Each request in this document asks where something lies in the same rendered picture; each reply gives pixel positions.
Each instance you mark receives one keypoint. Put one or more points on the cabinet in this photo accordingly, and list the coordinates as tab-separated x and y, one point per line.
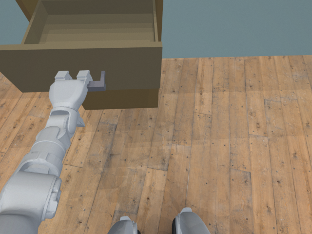
113	99

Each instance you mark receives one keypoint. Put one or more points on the drawer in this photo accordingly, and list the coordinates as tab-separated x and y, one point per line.
116	36

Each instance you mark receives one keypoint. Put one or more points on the handle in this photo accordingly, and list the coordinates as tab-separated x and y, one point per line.
97	85

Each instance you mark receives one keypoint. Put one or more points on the left robot upper arm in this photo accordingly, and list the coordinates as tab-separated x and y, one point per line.
29	200

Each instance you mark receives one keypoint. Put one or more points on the robot thigh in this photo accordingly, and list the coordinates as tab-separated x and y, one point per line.
124	227
190	223

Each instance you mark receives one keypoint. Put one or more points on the robot left hand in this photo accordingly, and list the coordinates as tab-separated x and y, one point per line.
68	92

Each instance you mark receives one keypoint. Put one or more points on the right robot thigh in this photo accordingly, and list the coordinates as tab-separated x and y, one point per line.
190	223

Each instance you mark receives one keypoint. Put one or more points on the left robot thigh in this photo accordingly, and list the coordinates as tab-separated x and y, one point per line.
124	227

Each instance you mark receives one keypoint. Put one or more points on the robot left forearm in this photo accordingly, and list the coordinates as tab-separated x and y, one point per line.
49	149

